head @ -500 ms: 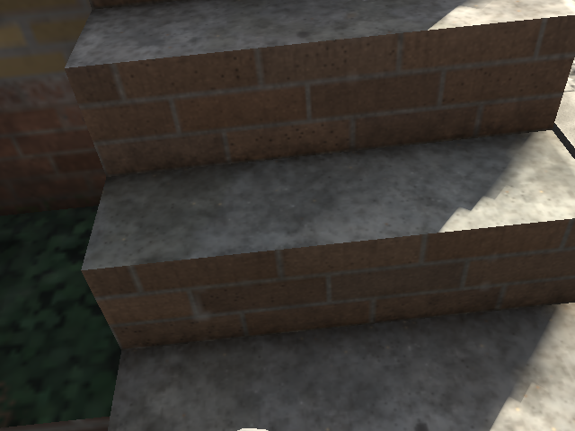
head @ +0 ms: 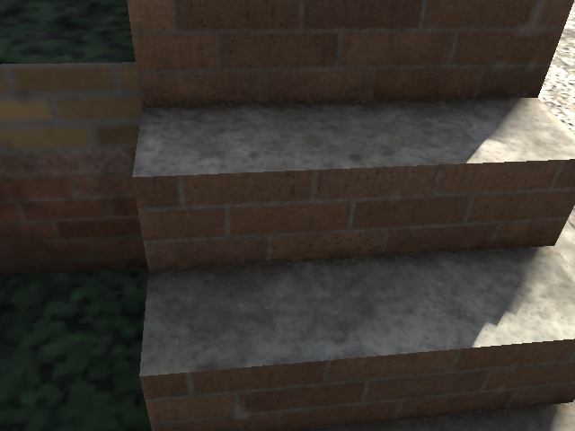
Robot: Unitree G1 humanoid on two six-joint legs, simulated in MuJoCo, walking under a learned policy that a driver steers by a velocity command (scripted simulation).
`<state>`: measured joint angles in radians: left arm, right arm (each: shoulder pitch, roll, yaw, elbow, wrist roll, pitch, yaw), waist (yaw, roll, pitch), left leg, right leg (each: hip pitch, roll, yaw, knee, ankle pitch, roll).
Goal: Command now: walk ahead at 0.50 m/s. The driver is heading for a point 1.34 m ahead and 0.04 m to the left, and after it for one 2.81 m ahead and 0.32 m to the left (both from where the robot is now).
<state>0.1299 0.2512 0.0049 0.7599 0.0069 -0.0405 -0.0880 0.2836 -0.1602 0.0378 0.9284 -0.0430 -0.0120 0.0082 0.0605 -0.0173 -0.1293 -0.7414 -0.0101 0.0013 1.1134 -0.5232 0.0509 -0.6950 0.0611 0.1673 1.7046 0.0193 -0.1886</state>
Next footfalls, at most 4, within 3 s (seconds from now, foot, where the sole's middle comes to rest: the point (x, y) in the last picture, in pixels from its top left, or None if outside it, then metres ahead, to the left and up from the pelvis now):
0.40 right None -0.10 -0.09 -0.91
0.52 left None -0.03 0.10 -0.64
0.78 left None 0.13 0.13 -0.69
1.44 right None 0.42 -0.30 -0.48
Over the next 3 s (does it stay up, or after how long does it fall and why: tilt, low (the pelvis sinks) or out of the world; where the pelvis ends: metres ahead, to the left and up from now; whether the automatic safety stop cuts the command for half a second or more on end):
stays up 0.64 -0.24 0.50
